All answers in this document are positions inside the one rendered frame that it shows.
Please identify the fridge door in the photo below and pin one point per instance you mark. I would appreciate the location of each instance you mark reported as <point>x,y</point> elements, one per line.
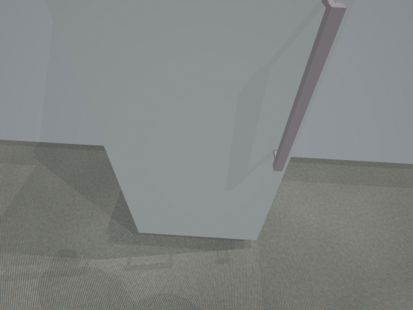
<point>190,99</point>

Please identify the handle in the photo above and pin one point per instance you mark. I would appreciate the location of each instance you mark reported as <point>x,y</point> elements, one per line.
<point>328,28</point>

